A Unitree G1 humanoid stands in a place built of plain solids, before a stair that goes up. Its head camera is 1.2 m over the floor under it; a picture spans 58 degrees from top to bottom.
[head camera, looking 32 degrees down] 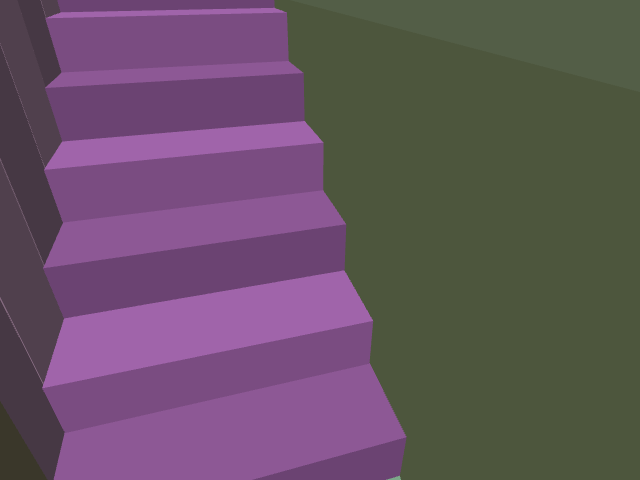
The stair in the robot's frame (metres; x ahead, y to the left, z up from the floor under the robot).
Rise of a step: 0.18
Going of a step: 0.25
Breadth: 0.85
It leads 16 degrees to the left of straight ahead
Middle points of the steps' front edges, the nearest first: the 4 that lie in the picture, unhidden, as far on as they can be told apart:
0.80 0.26 0.35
1.05 0.33 0.53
1.29 0.40 0.71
1.54 0.47 0.88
